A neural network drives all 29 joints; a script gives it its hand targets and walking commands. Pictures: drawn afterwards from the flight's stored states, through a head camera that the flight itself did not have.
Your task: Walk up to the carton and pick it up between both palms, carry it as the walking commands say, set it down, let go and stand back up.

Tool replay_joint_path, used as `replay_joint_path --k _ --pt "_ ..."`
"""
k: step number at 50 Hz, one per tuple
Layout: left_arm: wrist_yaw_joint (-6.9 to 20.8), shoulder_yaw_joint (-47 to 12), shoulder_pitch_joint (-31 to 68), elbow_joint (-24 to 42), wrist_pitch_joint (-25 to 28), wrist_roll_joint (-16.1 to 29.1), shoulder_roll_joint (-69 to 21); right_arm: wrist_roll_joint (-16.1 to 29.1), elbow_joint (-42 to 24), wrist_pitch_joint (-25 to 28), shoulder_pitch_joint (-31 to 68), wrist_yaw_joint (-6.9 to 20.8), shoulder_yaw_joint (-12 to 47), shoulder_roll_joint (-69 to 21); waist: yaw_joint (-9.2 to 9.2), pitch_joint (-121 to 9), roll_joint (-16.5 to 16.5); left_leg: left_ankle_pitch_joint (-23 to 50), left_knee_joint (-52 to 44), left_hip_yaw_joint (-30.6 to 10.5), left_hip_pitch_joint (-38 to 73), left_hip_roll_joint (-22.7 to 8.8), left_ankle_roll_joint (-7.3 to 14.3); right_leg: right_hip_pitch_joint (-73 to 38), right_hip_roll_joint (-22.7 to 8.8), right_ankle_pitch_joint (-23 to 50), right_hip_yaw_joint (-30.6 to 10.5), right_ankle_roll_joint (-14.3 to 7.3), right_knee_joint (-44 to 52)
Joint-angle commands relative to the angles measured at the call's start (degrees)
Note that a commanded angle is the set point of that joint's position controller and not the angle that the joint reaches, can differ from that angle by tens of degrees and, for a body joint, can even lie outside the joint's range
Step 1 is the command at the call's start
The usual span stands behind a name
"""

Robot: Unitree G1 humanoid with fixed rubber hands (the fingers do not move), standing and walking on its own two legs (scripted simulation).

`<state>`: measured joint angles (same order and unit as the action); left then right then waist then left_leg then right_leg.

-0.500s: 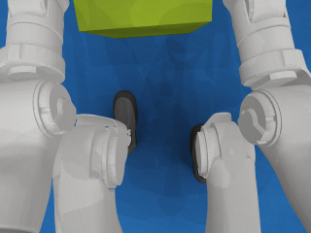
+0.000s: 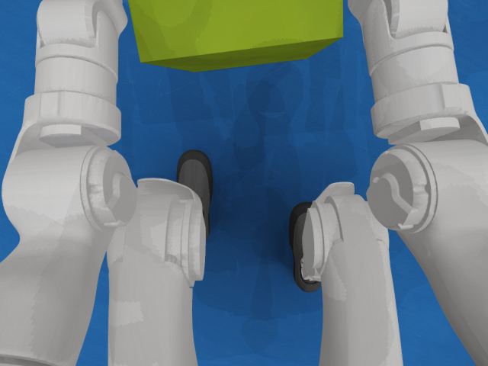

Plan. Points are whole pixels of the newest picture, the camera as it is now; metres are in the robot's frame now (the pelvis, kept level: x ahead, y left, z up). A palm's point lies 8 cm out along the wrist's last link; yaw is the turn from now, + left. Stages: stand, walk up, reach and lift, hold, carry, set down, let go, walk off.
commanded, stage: reach and lift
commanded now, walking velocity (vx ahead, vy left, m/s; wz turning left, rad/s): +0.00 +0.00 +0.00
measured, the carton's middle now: out of the picture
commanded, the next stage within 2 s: none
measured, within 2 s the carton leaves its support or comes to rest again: neither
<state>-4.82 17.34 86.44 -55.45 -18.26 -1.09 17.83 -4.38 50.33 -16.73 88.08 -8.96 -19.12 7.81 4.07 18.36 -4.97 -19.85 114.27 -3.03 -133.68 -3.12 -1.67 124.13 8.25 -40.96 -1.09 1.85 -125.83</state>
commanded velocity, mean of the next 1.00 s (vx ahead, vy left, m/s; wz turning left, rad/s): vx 0.00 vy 0.00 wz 0.00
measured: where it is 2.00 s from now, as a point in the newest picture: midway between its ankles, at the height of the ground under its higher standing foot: (252, 237)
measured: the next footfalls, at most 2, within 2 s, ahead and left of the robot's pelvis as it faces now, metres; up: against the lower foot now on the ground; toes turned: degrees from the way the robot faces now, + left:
none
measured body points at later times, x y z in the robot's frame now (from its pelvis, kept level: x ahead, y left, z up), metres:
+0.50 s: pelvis +0.00 +0.01 +0.03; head +0.36 +0.07 +0.30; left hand +0.56 +0.23 -0.11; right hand +0.60 -0.06 -0.08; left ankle +0.17 +0.14 -0.35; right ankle +0.07 -0.11 -0.35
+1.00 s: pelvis +0.00 +0.01 +0.08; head +0.33 +0.06 +0.38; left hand +0.53 +0.23 -0.03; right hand +0.58 -0.06 -0.01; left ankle +0.17 +0.14 -0.35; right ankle +0.07 -0.11 -0.35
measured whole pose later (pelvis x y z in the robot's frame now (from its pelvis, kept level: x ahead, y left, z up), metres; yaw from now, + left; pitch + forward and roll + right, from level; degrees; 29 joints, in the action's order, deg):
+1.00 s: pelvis +0.00 +0.01 +0.08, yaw +0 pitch +41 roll -3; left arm -4.7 25.3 75.1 -42.9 -25.5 -11.3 7.8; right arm -10.2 44.0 -20.2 77.1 -5.1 -26.7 2.8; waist 3.1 6.0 -4.3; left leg -19.0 100.8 -4.0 -122.6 -1.3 -1.6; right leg 112.7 6.6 -38.3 -0.6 1.8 -110.1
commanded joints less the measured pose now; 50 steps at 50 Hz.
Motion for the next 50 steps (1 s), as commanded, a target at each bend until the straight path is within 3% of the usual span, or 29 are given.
replay_joint_path --k 1,14,25,40,50 --pt "15.21 -16.66 42.34 15.59 3.04 6.43 -52.58 7.06 -1.98 -0.71 32.21 17.58 20.87 -57.69 4.99 -78.04 2.82 16.46 0.95 8.67 64.85 7.28 2.41 -10.14 2.56 14.21 3.54 -0.69 18.43" --pt "14.17 -18.19 41.99 18.30 -0.06 3.83 -58.32 6.40 -1.86 -1.78 32.57 18.39 19.55 -57.17 2.77 -81.92 6.10 19.07 -2.35 7.62 72.13 8.05 1.51 -9.01 3.18 14.75 5.25 -0.46 21.14" --pt "13.32 -20.43 40.41 20.63 -1.77 3.72 -62.15 7.23 -5.26 -2.69 32.64 18.12 21.49 -59.14 2.62 -89.95 6.25 23.70 -4.61 6.98 78.35 8.58 1.16 -12.90 3.48 17.79 5.79 0.09 23.35" --pt "13.74 -17.52 35.37 17.79 -2.43 0.35 -65.38 3.56 -3.66 -3.40 28.19 18.14 18.98 -63.33 2.64 -84.91 4.05 17.64 -10.30 8.19 72.68 9.28 1.05 -18.26 3.57 16.02 4.70 0.33 29.03" --pt "13.23 -18.53 33.38 18.35 -3.39 0.03 -68.28 2.46 -4.26 -4.13 25.87 18.36 18.24 -64.47 1.58 -86.63 5.44 16.44 -14.58 7.78 77.60 9.84 0.63 -20.55 3.76 15.40 4.88 0.12 32.50"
